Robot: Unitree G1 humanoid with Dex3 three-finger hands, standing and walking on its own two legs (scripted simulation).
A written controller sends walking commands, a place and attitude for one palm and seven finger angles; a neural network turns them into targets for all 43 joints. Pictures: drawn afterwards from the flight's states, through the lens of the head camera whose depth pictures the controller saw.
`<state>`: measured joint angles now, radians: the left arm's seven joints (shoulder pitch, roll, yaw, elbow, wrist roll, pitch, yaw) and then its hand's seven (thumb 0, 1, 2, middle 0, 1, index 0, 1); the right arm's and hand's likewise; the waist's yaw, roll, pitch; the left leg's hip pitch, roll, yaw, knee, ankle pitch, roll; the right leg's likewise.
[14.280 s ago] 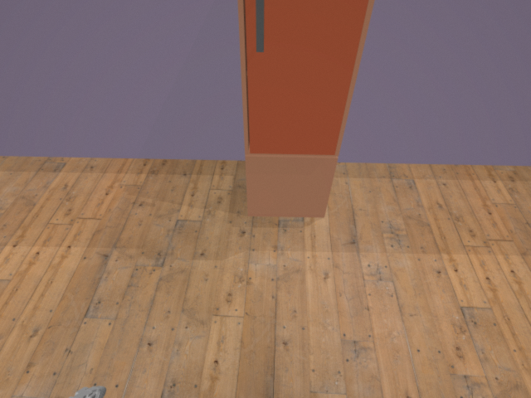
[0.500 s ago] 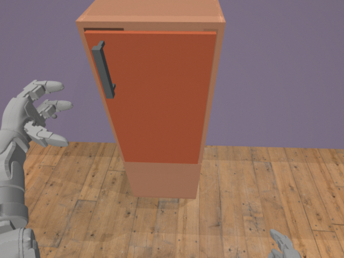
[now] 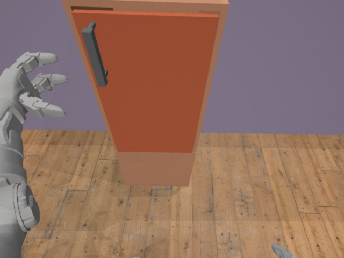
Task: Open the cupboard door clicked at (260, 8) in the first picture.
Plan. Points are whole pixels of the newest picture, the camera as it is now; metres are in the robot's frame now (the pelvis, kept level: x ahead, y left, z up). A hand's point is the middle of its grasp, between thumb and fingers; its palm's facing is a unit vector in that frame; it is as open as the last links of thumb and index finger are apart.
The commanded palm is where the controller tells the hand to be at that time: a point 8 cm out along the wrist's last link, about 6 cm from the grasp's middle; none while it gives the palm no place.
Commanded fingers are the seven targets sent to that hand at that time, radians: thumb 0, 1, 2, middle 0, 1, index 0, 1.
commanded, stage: move the hooked fingers beside the handle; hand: left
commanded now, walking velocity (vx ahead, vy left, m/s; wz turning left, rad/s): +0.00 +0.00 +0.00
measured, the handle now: (97, 55) +0.56 +0.20 +0.17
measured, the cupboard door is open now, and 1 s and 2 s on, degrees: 0 0 0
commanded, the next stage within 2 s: slide the fingers in behind the handle in 1.36 s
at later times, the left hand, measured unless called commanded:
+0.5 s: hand (63, 70) +0.49 +0.27 +0.17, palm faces +0.01 -1.00 +0.01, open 14.0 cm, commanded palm +0.48 +0.32 +0.17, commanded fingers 0.00 -0.50 0.30 -0.30 -1.20 -0.30 -1.20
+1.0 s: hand (60, 70) +0.50 +0.28 +0.16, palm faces +0.02 -1.00 +0.01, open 14.0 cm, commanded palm +0.48 +0.32 +0.16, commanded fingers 0.00 -0.50 0.30 -0.30 -1.20 -0.30 -1.20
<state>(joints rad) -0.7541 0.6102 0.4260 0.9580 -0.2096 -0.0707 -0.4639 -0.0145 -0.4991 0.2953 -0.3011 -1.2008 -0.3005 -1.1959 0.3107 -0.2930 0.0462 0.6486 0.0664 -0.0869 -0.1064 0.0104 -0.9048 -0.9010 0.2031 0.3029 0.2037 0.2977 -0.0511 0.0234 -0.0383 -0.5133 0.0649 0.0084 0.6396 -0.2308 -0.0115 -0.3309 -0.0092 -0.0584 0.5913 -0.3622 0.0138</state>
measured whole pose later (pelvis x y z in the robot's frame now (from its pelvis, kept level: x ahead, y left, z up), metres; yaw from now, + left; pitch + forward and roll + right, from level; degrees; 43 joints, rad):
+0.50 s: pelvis +0.01 +0.01 -0.01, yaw -2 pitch +12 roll -2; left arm -0.96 0.73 0.47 1.20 -0.13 -0.14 -0.46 -0.01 -0.50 0.30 -0.30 -1.20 -0.30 -1.20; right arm 0.42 -0.30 0.03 0.68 0.04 -0.01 -0.09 0.01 -0.91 -0.90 0.20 0.30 0.20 0.30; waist -0.13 0.02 -0.06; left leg -0.64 0.08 0.02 0.70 -0.26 0.00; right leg -0.46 0.00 -0.04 0.63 -0.37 0.02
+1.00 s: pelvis +0.02 +0.01 -0.01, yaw -2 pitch +14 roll -3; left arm -0.96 0.77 0.49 1.20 -0.12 -0.14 -0.49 -0.01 -0.50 0.30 -0.30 -1.20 -0.30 -1.20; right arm 0.42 -0.30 0.03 0.65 0.04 0.05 -0.07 0.01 -0.91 -0.90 0.20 0.30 0.20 0.30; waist -0.13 0.02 -0.08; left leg -0.68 0.09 0.02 0.73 -0.29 -0.01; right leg -0.49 0.01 -0.04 0.65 -0.39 0.02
